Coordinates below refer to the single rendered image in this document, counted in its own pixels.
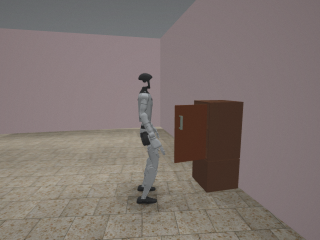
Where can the robot head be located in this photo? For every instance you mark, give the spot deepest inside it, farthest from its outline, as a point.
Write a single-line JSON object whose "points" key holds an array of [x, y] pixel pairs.
{"points": [[145, 77]]}

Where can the cupboard door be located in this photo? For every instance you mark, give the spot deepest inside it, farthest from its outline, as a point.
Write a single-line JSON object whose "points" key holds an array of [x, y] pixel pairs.
{"points": [[190, 142]]}

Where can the robot right upper arm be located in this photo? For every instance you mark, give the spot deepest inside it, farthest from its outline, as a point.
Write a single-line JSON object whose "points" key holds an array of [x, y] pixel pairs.
{"points": [[144, 98]]}

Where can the robot left shin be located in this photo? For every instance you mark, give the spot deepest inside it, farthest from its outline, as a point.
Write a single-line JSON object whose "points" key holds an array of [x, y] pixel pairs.
{"points": [[145, 172]]}

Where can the handle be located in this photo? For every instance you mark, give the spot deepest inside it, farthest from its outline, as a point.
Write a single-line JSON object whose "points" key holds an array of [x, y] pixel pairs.
{"points": [[181, 122]]}

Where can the left robot hand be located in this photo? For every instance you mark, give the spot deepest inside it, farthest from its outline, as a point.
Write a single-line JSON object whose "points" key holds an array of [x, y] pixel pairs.
{"points": [[155, 131]]}

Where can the right robot forearm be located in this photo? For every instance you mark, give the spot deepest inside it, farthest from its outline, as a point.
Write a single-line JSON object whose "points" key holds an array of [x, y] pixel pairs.
{"points": [[147, 126]]}

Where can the right robot hand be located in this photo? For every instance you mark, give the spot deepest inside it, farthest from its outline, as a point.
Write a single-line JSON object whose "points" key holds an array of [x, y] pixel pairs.
{"points": [[156, 144]]}

